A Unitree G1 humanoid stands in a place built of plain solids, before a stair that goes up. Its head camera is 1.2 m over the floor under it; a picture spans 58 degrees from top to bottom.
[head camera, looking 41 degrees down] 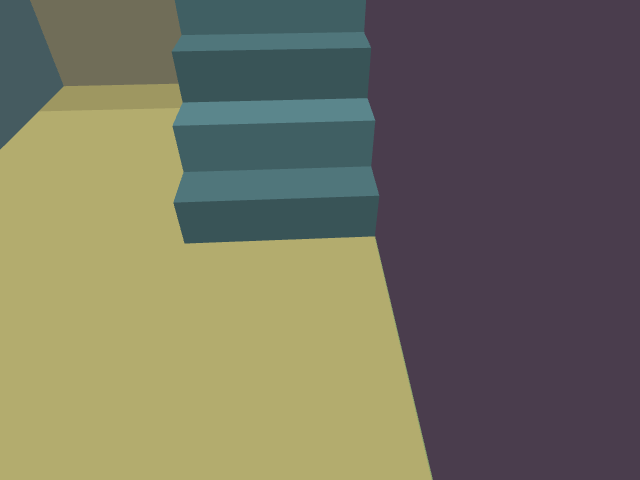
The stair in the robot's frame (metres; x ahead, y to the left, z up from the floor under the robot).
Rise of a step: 0.21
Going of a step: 0.22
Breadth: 0.81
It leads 3 degrees to the left of straight ahead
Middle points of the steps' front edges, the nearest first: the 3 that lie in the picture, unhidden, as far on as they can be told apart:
1.38 0.17 0.21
1.60 0.18 0.42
1.82 0.19 0.64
